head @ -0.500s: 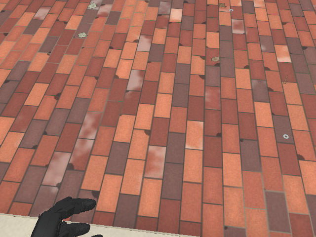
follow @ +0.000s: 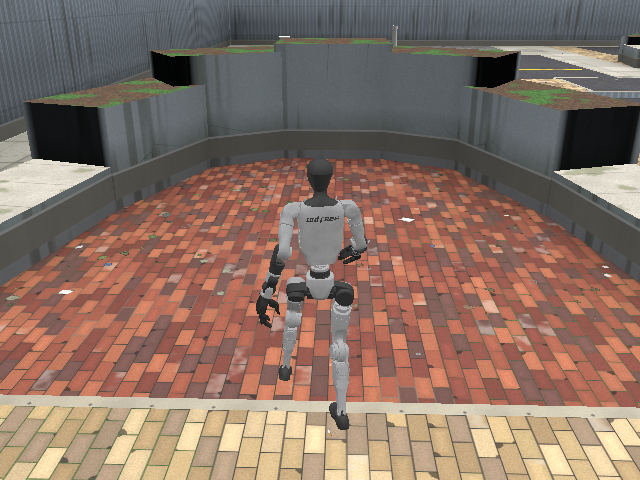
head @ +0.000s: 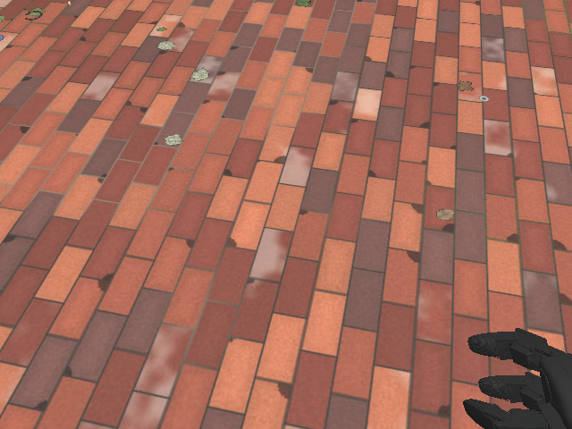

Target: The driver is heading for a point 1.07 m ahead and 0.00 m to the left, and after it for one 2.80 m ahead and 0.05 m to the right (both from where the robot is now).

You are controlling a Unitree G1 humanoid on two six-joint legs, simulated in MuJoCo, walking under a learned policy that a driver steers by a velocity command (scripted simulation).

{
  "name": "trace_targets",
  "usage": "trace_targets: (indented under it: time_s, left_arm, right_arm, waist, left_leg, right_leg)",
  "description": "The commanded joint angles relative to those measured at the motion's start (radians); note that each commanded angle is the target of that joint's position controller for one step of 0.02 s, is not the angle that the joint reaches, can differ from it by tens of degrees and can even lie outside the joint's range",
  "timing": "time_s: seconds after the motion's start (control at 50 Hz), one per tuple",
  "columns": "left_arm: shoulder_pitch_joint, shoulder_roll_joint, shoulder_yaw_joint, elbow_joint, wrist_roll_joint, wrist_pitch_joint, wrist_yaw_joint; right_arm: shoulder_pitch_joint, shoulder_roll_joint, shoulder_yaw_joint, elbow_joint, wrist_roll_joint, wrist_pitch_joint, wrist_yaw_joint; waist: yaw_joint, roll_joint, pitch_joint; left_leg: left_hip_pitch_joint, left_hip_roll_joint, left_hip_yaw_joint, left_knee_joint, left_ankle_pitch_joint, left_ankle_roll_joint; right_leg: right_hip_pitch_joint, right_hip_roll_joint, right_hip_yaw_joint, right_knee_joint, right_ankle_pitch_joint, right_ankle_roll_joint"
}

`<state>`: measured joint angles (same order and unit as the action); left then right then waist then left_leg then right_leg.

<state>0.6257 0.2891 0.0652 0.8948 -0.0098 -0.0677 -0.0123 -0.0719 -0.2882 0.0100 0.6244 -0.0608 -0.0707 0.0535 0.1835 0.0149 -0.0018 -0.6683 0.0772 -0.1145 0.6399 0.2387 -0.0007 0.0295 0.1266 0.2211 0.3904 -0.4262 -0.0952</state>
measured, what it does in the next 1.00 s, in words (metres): goes down: left foot 0.12 m lower, then right foot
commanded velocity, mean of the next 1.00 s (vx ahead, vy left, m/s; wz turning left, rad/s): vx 0.65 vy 0.00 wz -0.01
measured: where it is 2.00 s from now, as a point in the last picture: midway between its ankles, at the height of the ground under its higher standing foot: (405, 250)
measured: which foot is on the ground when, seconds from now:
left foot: up 0.00-0.14, down 0.16-0.52, up 0.54-0.94, down 0.96-1.00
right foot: down 0.00-0.16, up 0.18-0.50, down 0.52-0.96, up 0.98-1.00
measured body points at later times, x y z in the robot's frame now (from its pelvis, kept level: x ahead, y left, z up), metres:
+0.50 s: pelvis +0.47 +0.04 -0.13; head +0.50 +0.03 +0.32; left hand +0.79 +0.18 -0.19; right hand +0.26 -0.17 -0.25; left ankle +0.28 +0.18 -0.84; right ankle +0.62 -0.06 -0.83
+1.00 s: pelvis +0.76 +0.03 -0.13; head +0.80 +0.04 +0.31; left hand +0.90 +0.30 -0.26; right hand +0.91 -0.26 -0.23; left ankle +0.88 +0.09 -0.85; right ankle +0.63 -0.07 -0.81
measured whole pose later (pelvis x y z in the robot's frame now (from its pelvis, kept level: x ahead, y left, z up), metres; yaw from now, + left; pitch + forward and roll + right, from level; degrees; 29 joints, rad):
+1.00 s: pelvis +0.76 +0.03 -0.13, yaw +1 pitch +1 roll -2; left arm 0.09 0.29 0.05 0.83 -0.01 -0.02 0.04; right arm 0.17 -0.30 -0.09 0.72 0.00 -0.03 0.04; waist -0.01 -0.01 0.07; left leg -0.52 -0.05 0.04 0.61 -0.12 0.10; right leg -0.21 -0.01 -0.16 0.90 -0.54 0.01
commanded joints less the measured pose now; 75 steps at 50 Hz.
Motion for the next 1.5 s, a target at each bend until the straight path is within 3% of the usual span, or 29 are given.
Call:
trace_targets:
  time_s: [0.02,0.1,0.14,0.16,0.18,0.2,0.24,0.26,0.3,0.36,0.46,0.5,0.52,0.54,0.56,0.58,0.64,0.82,0.94,0.96,0.98,1.0,1.06,1.18,1.26,1.32,1.46,1.48,1.5]
  left_arm:
    - [-0.030,0.164,0.037,-0.053,0.013,-0.010,0.015]
    - [-0.043,0.160,0.038,-0.024,0.043,0.014,0.039]
    - [-0.089,0.181,0.046,-0.011,0.032,0.028,0.048]
    - [-0.152,0.096,0.034,-0.019,0.015,0.017,0.040]
    - [-0.015,-0.002,0.001,-0.052,-0.015,0.003,0.056]
    - [0.028,0.038,-0.011,-0.057,-0.036,0.000,0.070]
    - [-0.288,0.104,-0.003,-0.073,0.042,0.009,0.040]
    - [-0.319,0.085,-0.006,-0.097,0.057,0.008,0.017]
    - [-0.464,0.031,-0.012,-0.155,0.069,0.016,-0.014]
    - [-0.520,0.009,-0.042,-0.203,0.073,0.012,-0.047]
    - [-0.631,0.027,-0.059,-0.206,0.056,0.008,-0.037]
    - [-0.348,0.071,-0.041,-0.111,0.075,-0.009,-0.023]
    - [-0.207,0.122,-0.022,-0.063,0.089,-0.014,-0.009]
    - [-0.161,0.214,-0.006,-0.053,0.100,-0.014,-0.002]
    - [-0.121,0.211,0.005,-0.077,0.052,-0.003,-0.003]
    - [-0.245,0.141,-0.010,-0.112,-0.023,-0.010,-0.014]
    - [-0.476,0.067,-0.024,-0.129,0.003,-0.044,-0.018]
    - [-0.548,0.099,-0.006,-0.100,0.009,-0.012,0.063]
    - [-0.601,0.141,0.021,-0.128,-0.032,0.039,0.079]
    - [-0.577,0.127,0.017,-0.134,-0.021,0.044,0.071]
    - [-0.507,0.026,-0.010,-0.154,0.036,0.045,0.050]
    - [-0.404,0.048,-0.014,-0.180,0.024,0.038,0.032]
    - [-0.559,0.126,0.006,-0.181,0.014,0.035,0.034]
    - [-0.480,0.069,0.002,-0.137,0.003,0.073,0.054]
    - [-0.491,0.068,-0.002,-0.132,-0.006,0.090,0.061]
    - [-0.508,0.137,0.017,-0.163,-0.025,0.076,0.052]
    - [-0.453,0.082,0.032,-0.154,-0.024,0.032,0.023]
    - [-0.430,0.071,0.024,-0.155,0.075,0.063,-0.030]
    - [-0.415,0.047,0.023,-0.163,0.067,0.081,-0.060]
  right_arm:
    - [-0.128,-0.072,-0.027,-0.085,0.018,-0.016,0.004]
    - [0.051,-0.089,-0.048,-0.032,0.027,-0.044,-0.035]
    - [0.446,-0.153,-0.091,0.112,0.030,-0.039,-0.065]
    - [0.584,-0.185,-0.105,0.168,0.008,-0.033,-0.061]
    - [0.641,-0.186,-0.093,0.175,-0.020,-0.039,-0.043]
    - [0.645,-0.247,-0.126,0.168,0.005,-0.040,-0.033]
    - [0.454,-0.077,-0.098,0.135,-0.002,-0.034,-0.046]
    - [0.450,-0.127,-0.100,0.165,-0.019,-0.052,-0.053]
    - [0.526,-0.029,-0.068,0.271,0.030,-0.076,-0.052]
    - [0.415,-0.049,-0.067,0.267,0.046,-0.077,-0.054]
    - [0.551,-0.092,-0.060,0.324,0.070,-0.056,-0.040]
    - [0.560,-0.154,-0.064,0.337,0.062,-0.041,-0.057]
    - [0.556,-0.155,-0.059,0.332,0.069,-0.038,-0.060]
    - [0.636,-0.016,-0.035,0.307,0.064,-0.030,-0.062]
    - [0.735,-0.070,-0.047,0.310,0.101,-0.016,-0.083]
    - [0.593,-0.119,-0.053,0.294,0.095,-0.042,-0.066]
    - [0.497,-0.076,-0.065,0.276,0.107,-0.014,-0.075]
    - [0.311,0.003,-0.077,0.137,0.078,0.026,-0.037]
    - [0.434,-0.114,-0.132,0.103,0.068,0.049,0.001]
    - [0.536,-0.164,-0.155,0.122,0.066,0.045,-0.013]
    - [0.479,-0.248,-0.165,0.102,0.072,0.044,-0.031]
    - [0.421,-0.290,-0.163,0.028,0.019,0.031,-0.028]
    - [0.257,-0.165,-0.134,-0.044,0.080,0.040,-0.038]
    - [0.278,-0.098,-0.097,-0.052,0.037,0.062,-0.083]
    - [0.235,-0.069,-0.077,-0.021,0.015,0.068,-0.086]
    - [0.279,-0.173,-0.112,-0.002,0.035,0.058,-0.085]
    - [0.258,-0.126,-0.116,0.024,0.066,-0.010,-0.087]
    - [0.310,-0.129,-0.109,0.040,0.018,0.008,-0.073]
    - [0.266,-0.144,-0.116,0.035,0.014,0.013,-0.062]
  waist:
    - [-0.028,-0.074,0.076]
    - [-0.097,-0.065,0.011]
    - [-0.290,-0.001,-0.106]
    - [-0.333,0.114,-0.134]
    - [-0.216,0.258,-0.227]
    - [-0.251,0.359,-0.433]
    - [-0.274,0.001,-0.138]
    - [-0.247,0.104,-0.046]
    - [-0.180,0.065,0.097]
    - [-0.110,0.138,0.092]
    - [-0.144,0.015,0.110]
    - [-0.012,0.050,-0.054]
    - [0.044,0.057,-0.128]
    - [-0.029,-0.206,-0.251]
    - [-0.024,-0.137,-0.478]
    - [-0.013,-0.087,-0.392]
    - [-0.164,0.020,-0.039]
    - [-0.193,-0.098,-0.039]
    - [-0.292,-0.063,-0.082]
    - [-0.338,0.021,-0.113]
    - [-0.227,0.294,-0.098]
    - [-0.169,0.332,-0.326]
    - [-0.190,-0.052,-0.182]
    - [-0.179,0.029,-0.179]
    - [-0.199,0.098,-0.116]
    - [-0.242,0.163,-0.079]
    - [-0.218,0.095,-0.053]
    - [-0.218,0.032,-0.080]
    - [-0.190,0.095,-0.058]
  left_leg:
    - [0.189,-0.061,0.054,-0.081,0.057,-0.009]
    - [0.388,-0.016,0.041,-0.325,0.120,-0.010]
    - [0.766,0.034,0.040,-0.374,0.171,0.010]
    - [0.993,0.112,-0.002,-0.239,0.163,0.021]
    - [1.288,0.282,-0.107,0.176,0.731,0.013]
    - [1.411,0.432,-0.447,0.073,0.456,0.214]
    - [0.928,0.279,-0.415,-0.314,-0.586,0.223]
    - [0.788,0.316,-0.464,-0.305,-0.352,0.271]
    - [0.561,0.214,-0.283,-0.332,-0.197,0.178]
    - [0.407,0.119,-0.076,-0.445,-0.048,0.155]
    - [0.489,0.103,0.093,-0.467,0.461,0.131]
    - [0.532,0.081,0.130,-0.072,0.649,0.094]
    - [0.418,0.037,0.152,0.204,0.439,0.073]
    - [0.211,-0.110,0.202,0.682,-0.742,0.045]
    - [0.057,-0.171,0.018,0.935,-0.869,0.058]
    - [0.002,-0.118,-0.086,0.830,-0.816,0.039]
    - [0.039,-0.015,0.005,0.657,-0.687,-0.006]
    - [0.224,-0.030,0.153,0.065,-0.125,-0.022]
    - [0.368,-0.116,0.219,-0.066,-0.301,0.104]
    - [0.535,-0.118,0.145,-0.153,-0.137,0.154]
    - [0.651,0.060,-0.150,-0.134,0.415,0.234]
    - [0.859,0.258,-0.665,-0.241,0.186,0.485]
    - [0.628,0.155,-0.446,-0.327,-0.260,0.307]
    - [0.437,0.080,-0.180,-0.296,-0.001,0.246]
    - [0.359,0.066,-0.094,-0.357,-0.342,0.221]
    - [0.470,0.170,-0.259,-0.475,-0.872,0.234]
    - [0.660,0.230,-0.142,-0.519,-0.839,0.177]
    - [0.597,0.206,-0.039,-0.534,-0.833,0.162]
    - [0.527,0.183,0.043,-0.532,-0.816,0.138]
  right_leg:
    - [-0.222,-0.163,0.220,-0.008,0.321,-0.108]
    - [-0.054,-0.110,0.179,0.313,0.507,-0.058]
    - [-0.167,-0.081,0.102,0.821,0.535,-0.056]
    - [-0.450,0.013,0.032,1.161,-0.116,-0.047]
    - [-0.771,-0.030,0.016,1.372,-0.313,-0.033]
    - [-0.966,-0.034,-0.072,1.550,-0.229,-0.006]
    - [-0.975,-0.152,-0.109,1.269,0.041,-0.014]
    - [-0.956,-0.139,-0.103,1.262,0.036,-0.011]
    - [-0.895,-0.175,-0.041,0.960,0.090,-0.001]
    - [-0.676,-0.184,-0.123,0.552,0.296,0.024]
    - [-0.360,-0.075,-0.349,0.272,0.395,-0.034]
    - [-0.044,-0.031,-0.327,0.166,0.473,-0.070]
    - [0.152,-0.114,-0.252,0.141,0.537,-0.097]
    - [0.370,-0.459,0.078,0.225,1.011,-0.184]
    - [0.535,-0.617,0.392,0.223,1.131,-0.312]
    - [0.426,-0.514,0.307,0.109,1.024,-0.300]
    - [-0.034,-0.429,0.014,-0.049,1.011,-0.214]
    - [-0.229,-0.297,-0.404,-0.119,0.860,-0.068]
    - [-0.133,-0.341,-0.421,0.268,0.985,0.004]
    - [-0.236,-0.281,-0.413,0.499,0.798,0.057]
    - [-0.465,-0.116,-0.411,0.791,-0.105,0.123]
    - [-0.701,0.036,-0.179,1.087,-0.292,0.158]
    - [-0.727,-0.105,-0.072,0.946,-0.037,0.118]
    - [-0.531,-0.156,-0.156,0.729,0.056,0.167]
    - [-0.445,-0.196,-0.169,0.570,0.115,0.184]
    - [-0.617,-0.207,-0.180,0.574,0.092,0.159]
    - [-0.820,-0.274,-0.180,0.595,0.130,0.107]
    - [-0.706,-0.221,-0.249,0.547,0.098,0.102]
    - [-0.627,-0.222,-0.265,0.486,0.114,0.092]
